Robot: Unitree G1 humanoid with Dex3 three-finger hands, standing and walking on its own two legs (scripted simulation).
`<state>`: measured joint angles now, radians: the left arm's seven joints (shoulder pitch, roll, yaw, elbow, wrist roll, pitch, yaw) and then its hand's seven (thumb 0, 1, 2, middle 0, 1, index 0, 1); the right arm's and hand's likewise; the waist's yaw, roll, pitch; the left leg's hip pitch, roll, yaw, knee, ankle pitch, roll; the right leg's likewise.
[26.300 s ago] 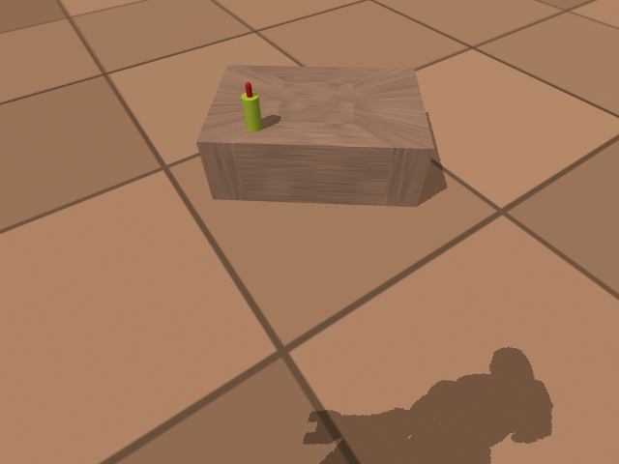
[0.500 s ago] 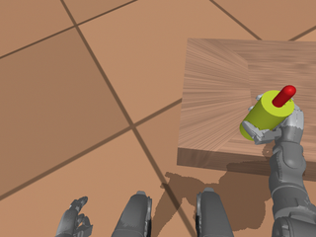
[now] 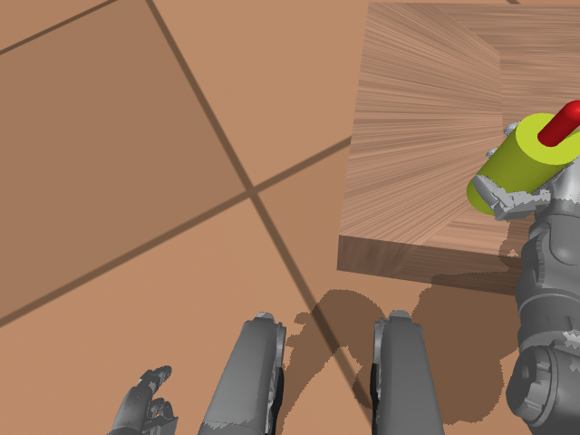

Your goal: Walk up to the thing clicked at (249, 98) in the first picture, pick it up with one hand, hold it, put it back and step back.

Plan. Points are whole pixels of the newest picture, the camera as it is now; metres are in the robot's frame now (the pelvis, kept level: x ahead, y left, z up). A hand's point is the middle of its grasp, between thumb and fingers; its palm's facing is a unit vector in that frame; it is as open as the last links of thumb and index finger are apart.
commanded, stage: crouch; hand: right
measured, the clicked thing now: (526, 159) +0.45 -0.25 +0.02
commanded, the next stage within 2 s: lower in 0.34 s
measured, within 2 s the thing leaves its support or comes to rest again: rests again in 1.86 s
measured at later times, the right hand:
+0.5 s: hand (500, 174) +0.47 -0.25 -0.05, palm faces +0.24 +0.97 -0.01, open 9.5 cm
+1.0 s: hand (480, 192) +0.47 -0.26 -0.13, palm faces +0.23 +0.97 -0.03, open 9.5 cm
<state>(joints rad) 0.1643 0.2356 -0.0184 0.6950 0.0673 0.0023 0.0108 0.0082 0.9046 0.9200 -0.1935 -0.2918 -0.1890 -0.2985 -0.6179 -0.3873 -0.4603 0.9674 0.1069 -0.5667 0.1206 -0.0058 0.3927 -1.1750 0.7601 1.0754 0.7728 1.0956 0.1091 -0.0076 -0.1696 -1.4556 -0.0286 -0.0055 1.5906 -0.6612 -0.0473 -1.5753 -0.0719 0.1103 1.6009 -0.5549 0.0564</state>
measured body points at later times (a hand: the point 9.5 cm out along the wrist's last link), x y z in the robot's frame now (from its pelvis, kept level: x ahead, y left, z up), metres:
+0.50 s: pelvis -0.01 +0.00 -0.05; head +0.18 -0.04 +0.36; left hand +0.11 +0.26 -0.17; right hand +0.45 -0.30 -0.05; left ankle +0.04 +0.15 -0.54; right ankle +0.08 -0.15 -0.54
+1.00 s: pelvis -0.02 +0.00 -0.12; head +0.19 -0.04 +0.28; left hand +0.07 +0.28 -0.24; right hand +0.45 -0.31 -0.13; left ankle +0.04 +0.15 -0.54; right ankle +0.08 -0.15 -0.54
